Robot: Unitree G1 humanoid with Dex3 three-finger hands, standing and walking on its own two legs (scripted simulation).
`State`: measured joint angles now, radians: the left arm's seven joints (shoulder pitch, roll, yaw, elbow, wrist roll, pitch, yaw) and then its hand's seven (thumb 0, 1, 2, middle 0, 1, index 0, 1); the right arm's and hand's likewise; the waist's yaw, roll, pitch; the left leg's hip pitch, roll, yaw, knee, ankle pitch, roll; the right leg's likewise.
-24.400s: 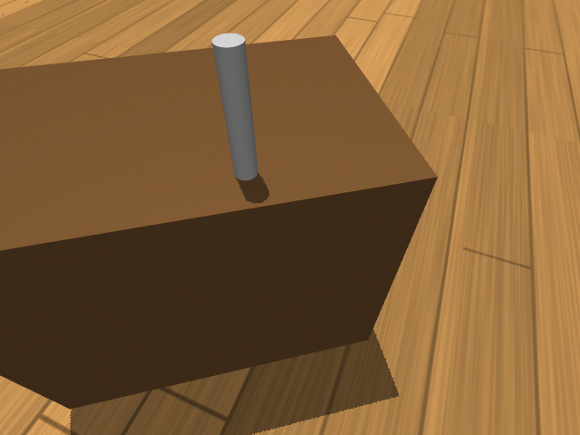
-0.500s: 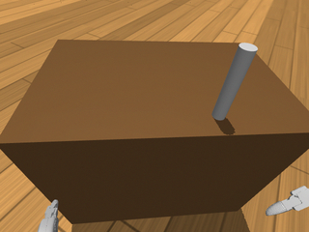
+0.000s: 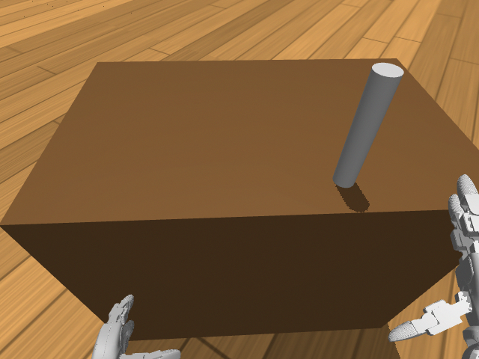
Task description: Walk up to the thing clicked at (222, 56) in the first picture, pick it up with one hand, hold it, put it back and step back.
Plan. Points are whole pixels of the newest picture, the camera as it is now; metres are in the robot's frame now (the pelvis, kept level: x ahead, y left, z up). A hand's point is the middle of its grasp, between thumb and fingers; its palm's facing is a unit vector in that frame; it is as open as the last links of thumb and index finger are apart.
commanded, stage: home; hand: right
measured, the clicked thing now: (361, 134) +0.44 -0.23 +0.15
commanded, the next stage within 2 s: none
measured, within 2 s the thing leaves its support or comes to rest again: neither
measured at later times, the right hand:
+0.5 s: hand (335, 335) +0.18 -0.17 -0.10, palm faces +0.08 +0.98 -0.20, open 17.4 cm
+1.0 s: hand (342, 337) +0.18 -0.19 -0.13, palm faces -0.06 +0.95 -0.29, open 17.4 cm
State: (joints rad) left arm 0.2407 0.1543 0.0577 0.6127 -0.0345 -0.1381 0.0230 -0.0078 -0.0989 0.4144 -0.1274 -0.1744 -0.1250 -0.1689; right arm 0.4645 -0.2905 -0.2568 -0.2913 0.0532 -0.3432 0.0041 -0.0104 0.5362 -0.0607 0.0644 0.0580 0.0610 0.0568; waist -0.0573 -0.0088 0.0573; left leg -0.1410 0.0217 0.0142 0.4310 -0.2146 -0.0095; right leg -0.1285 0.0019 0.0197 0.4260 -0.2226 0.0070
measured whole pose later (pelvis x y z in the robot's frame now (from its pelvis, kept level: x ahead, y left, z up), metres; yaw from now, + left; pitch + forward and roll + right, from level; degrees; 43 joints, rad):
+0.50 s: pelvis +0.01 +0.01 +0.00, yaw +0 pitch +0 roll +0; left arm 0.18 0.19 -0.02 0.67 0.00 -0.09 0.05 0.01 0.88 0.89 -0.21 -0.30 -0.20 -0.30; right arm 0.29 -0.17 -0.02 0.50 0.00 -0.16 -0.06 -0.01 0.54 -0.05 0.06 0.05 0.06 0.05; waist -0.01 0.02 0.06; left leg -0.24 0.01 0.02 0.49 -0.25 0.00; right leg -0.23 -0.01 0.03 0.50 -0.27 0.02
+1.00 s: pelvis +0.02 +0.00 -0.01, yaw +1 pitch +0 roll +0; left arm 0.19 0.26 -0.01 0.73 0.03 -0.01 0.01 0.01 0.90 0.90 -0.21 -0.30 -0.20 -0.30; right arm 0.20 -0.25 0.02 0.70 -0.04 -0.07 -0.04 -0.01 0.53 -0.05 0.06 0.05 0.06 0.05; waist 0.01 0.00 0.01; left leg -0.24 0.01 0.00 0.52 -0.28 0.00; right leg -0.22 -0.01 0.01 0.52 -0.30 0.01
